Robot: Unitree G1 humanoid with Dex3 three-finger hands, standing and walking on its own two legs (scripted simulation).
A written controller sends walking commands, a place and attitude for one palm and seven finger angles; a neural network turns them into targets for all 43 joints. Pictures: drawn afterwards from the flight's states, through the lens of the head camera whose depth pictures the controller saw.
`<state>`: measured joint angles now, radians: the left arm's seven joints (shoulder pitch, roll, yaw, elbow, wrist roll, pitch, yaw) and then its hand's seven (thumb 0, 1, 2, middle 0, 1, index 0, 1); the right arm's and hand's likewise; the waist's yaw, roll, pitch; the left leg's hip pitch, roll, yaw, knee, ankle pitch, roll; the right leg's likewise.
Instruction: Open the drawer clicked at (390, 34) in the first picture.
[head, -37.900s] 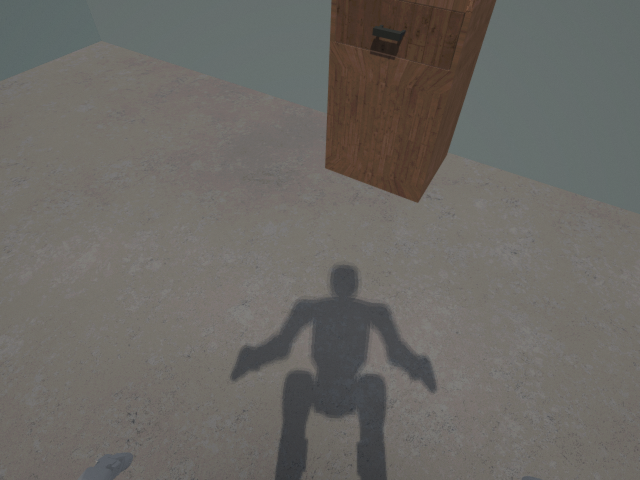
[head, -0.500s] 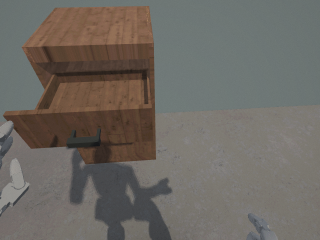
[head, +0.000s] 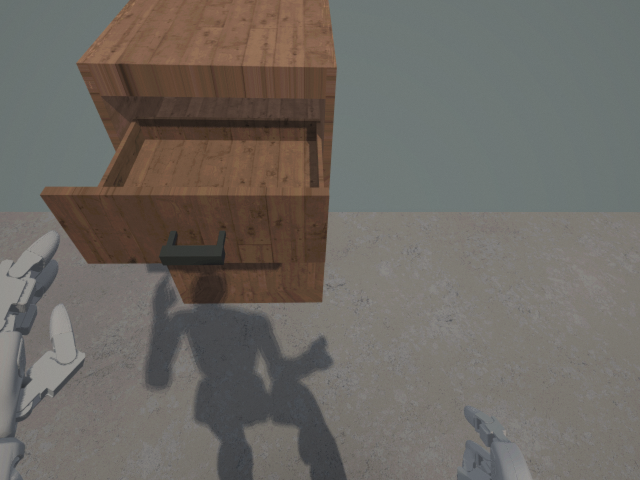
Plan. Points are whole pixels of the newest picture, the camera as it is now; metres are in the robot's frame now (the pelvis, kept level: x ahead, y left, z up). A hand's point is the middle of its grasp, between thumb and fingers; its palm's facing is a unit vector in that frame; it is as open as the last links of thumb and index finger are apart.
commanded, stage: let the arm hang, fingers relaxed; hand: left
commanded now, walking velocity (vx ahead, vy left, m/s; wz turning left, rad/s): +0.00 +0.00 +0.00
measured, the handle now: (195, 245) +0.49 +0.24 -0.05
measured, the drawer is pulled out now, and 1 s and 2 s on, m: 0.30 0.30 0.30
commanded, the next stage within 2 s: look to check the result in 1.08 s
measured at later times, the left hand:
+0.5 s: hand out of the picture +0.00 +0.20 -0.17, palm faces +0.04 -0.97 -0.23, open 7.2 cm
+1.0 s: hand out of the picture +0.01 +0.17 -0.17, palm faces +0.04 -0.98 -0.18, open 7.3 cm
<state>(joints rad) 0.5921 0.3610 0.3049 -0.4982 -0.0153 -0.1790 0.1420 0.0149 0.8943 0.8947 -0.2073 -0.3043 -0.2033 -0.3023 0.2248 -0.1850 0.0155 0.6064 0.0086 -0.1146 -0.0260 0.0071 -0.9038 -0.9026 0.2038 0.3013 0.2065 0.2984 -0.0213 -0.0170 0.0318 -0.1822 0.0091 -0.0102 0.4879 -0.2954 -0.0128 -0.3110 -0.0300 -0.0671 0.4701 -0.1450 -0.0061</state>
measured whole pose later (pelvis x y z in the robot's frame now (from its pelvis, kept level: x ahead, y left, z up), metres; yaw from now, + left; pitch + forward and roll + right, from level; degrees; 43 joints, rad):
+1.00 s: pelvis +0.01 +0.01 +0.00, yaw -1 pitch -2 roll +0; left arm 0.28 0.13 0.04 1.11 0.01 0.01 0.03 0.01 0.93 0.89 -0.20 -0.30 -0.20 -0.30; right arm 0.37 -0.10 -0.01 1.09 -0.01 0.00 -0.04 0.00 -0.91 -0.90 0.20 0.30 0.20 0.30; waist 0.00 0.01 0.06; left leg -0.11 0.02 0.01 0.44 -0.30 -0.01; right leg -0.24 -0.02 -0.05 0.42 -0.14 0.00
